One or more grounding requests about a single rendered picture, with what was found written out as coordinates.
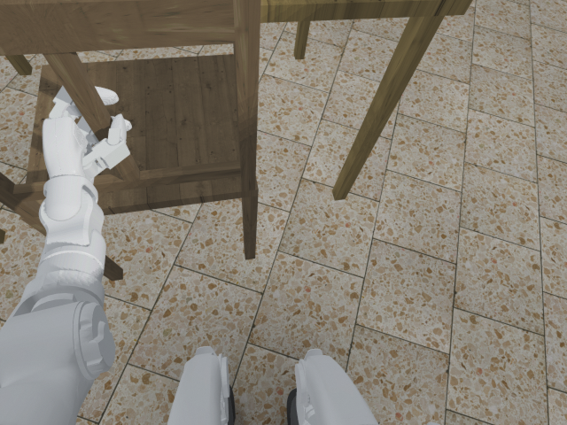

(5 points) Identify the left robot upper arm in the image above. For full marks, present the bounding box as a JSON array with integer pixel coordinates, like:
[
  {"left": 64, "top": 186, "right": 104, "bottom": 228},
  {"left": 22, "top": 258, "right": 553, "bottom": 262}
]
[{"left": 0, "top": 301, "right": 115, "bottom": 425}]

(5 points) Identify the left robot hand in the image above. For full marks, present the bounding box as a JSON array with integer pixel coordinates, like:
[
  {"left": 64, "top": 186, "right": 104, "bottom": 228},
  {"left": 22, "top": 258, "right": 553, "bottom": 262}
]
[{"left": 43, "top": 86, "right": 132, "bottom": 184}]

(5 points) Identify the right robot thigh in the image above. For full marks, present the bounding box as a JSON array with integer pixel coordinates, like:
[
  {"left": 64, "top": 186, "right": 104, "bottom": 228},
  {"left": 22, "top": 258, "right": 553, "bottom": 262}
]
[{"left": 295, "top": 355, "right": 379, "bottom": 425}]

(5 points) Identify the chair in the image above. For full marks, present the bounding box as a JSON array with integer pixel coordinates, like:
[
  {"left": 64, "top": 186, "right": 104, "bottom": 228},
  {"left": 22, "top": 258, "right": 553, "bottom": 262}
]
[{"left": 0, "top": 0, "right": 261, "bottom": 281}]

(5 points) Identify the robot thigh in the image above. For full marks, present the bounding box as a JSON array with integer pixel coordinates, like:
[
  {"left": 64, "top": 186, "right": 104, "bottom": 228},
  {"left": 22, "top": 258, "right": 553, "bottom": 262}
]
[
  {"left": 295, "top": 355, "right": 379, "bottom": 425},
  {"left": 167, "top": 353, "right": 229, "bottom": 425}
]

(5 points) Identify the left robot thigh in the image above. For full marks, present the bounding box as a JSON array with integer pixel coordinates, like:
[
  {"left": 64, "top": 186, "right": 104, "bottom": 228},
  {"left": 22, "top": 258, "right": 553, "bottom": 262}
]
[{"left": 167, "top": 353, "right": 229, "bottom": 425}]

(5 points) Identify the robot left forearm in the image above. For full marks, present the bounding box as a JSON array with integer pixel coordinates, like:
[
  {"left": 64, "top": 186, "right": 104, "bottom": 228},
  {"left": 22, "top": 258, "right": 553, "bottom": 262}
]
[{"left": 0, "top": 175, "right": 106, "bottom": 388}]

